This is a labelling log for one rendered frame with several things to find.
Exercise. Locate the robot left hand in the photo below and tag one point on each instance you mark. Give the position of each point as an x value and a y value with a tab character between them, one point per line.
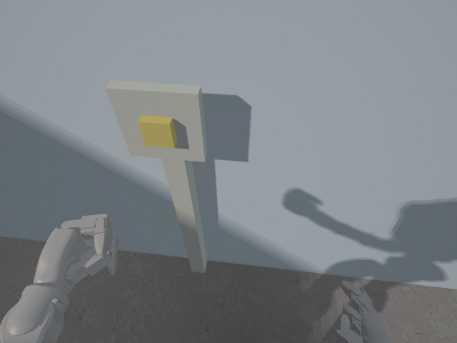
57	264

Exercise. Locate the robot right hand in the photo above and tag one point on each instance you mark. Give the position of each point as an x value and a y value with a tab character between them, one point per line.
369	325

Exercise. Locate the panel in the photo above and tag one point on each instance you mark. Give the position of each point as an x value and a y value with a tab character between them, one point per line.
130	100

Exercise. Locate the button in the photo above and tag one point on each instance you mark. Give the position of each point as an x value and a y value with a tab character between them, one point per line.
158	131

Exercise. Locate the left robot forearm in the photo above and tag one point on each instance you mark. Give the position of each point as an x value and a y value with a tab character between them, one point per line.
38	317

